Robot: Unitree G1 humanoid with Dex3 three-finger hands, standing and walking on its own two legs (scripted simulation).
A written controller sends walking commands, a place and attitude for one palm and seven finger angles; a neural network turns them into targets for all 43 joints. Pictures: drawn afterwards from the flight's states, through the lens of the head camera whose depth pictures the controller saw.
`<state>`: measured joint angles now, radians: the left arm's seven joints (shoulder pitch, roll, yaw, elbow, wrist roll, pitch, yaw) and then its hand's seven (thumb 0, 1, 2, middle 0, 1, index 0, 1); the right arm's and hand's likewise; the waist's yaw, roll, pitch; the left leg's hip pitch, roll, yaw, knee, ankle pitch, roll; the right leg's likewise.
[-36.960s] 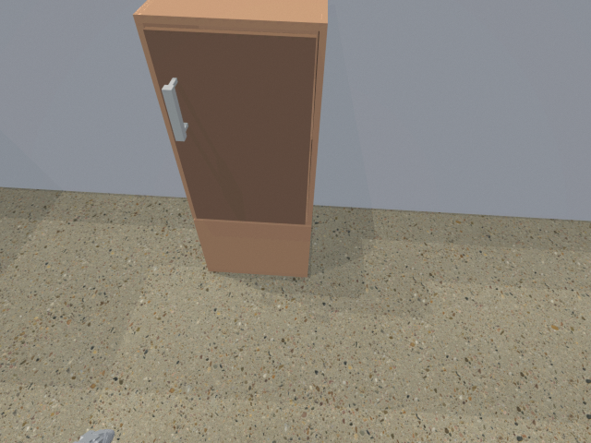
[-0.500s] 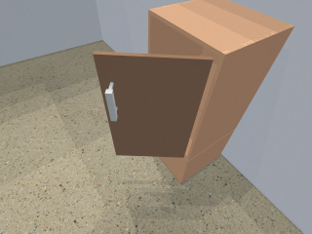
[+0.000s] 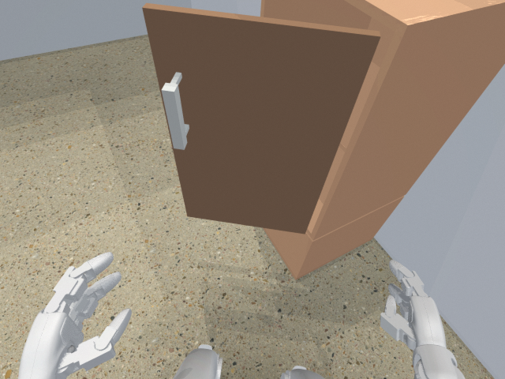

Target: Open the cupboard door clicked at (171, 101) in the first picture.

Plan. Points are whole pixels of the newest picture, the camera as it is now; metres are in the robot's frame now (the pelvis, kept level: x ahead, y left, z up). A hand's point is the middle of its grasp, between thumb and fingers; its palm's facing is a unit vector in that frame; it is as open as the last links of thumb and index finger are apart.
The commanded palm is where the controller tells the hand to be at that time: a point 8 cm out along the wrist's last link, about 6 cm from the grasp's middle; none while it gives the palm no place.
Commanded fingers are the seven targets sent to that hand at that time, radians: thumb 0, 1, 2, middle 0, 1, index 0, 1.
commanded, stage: raise the hand with hooked fingers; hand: left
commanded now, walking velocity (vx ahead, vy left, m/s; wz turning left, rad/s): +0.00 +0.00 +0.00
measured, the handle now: (178, 112) +0.55 +0.21 +0.09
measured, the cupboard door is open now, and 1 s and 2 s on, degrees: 54 54 54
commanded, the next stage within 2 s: move the hooked fingers beside the handle in 1.58 s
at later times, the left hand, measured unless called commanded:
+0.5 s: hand (90, 265) +0.24 +0.25 +0.07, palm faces -0.02 -1.00 -0.05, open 12.2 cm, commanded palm +0.22 +0.31 +0.08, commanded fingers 0.00 -0.31 0.38 -0.29 -1.08 -0.29 -1.08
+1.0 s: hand (48, 217) +0.28 +0.31 +0.11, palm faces +0.01 -1.00 -0.06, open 13.9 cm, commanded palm +0.27 +0.36 +0.11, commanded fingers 0.00 -0.50 0.30 -0.30 -1.20 -0.30 -1.20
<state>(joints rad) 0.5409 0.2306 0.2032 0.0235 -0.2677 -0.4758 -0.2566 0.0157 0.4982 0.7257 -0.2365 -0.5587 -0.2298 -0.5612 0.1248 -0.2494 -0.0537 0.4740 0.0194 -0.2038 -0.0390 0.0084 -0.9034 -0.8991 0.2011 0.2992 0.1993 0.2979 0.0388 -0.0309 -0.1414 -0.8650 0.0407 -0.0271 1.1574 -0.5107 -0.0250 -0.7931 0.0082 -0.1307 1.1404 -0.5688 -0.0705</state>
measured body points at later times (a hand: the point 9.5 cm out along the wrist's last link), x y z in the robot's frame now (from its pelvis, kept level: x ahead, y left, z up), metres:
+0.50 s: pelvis +0.01 +0.02 +0.02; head +0.08 +0.03 +0.47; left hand +0.24 +0.31 +0.08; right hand +0.14 -0.25 -0.06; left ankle +0.03 +0.13 -0.65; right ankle +0.00 -0.08 -0.65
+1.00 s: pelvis +0.01 +0.05 +0.04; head +0.06 +0.06 +0.49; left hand +0.28 +0.37 +0.11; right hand +0.18 -0.19 -0.03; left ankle +0.03 +0.13 -0.65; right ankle +0.00 -0.08 -0.65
